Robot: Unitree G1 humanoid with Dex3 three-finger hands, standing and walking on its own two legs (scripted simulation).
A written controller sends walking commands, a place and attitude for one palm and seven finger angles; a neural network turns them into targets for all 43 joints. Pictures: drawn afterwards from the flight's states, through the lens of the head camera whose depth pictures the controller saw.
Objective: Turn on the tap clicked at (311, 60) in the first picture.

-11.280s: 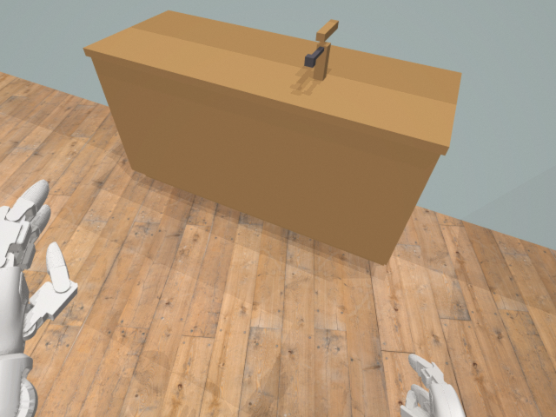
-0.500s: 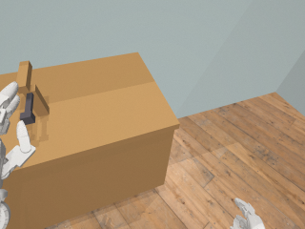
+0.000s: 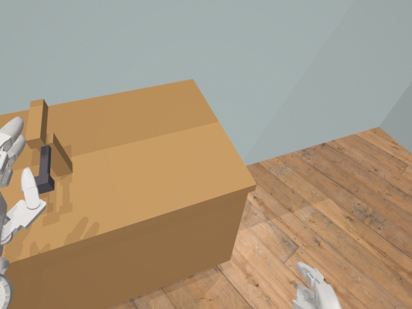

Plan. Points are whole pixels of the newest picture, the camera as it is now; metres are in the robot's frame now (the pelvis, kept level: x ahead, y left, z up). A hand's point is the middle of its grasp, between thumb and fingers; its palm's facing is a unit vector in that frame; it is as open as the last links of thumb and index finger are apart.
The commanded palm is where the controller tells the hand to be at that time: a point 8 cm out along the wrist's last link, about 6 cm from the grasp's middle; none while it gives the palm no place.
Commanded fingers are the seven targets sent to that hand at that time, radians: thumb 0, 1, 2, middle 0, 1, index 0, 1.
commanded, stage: come to a stop and stand still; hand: left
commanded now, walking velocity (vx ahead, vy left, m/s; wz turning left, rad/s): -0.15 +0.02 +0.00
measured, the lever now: (43, 183) +0.33 +0.35 +0.05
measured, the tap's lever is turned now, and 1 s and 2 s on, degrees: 0 0 0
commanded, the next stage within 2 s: look again from close up in 1.42 s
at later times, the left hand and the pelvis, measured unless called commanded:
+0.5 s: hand (34, 187) +0.25 +0.27 +0.17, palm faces +0.34 -0.82 -0.45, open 7.4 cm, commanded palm +0.19 +0.30 +0.18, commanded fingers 0.00 0.90 0.90 -0.20 -0.30 -0.20 -0.30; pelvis +0.02 +0.02 +0.01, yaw -1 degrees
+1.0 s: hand out of the picture +0.22 +0.31 +0.17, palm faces +0.40 -0.85 -0.35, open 7.4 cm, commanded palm +0.16 +0.33 +0.18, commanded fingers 0.00 0.90 0.90 -0.20 -0.30 -0.20 -0.30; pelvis -0.02 +0.06 +0.01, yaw -3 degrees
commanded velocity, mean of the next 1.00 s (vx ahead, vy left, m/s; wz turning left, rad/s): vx -0.04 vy -0.02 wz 0.00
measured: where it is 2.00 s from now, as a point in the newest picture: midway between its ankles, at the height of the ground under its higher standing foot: outside the picture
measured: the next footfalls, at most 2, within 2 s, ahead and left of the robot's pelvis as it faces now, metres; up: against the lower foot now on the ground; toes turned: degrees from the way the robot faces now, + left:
none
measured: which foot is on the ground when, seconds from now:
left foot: down 0.00-1.00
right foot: down 0.00-1.00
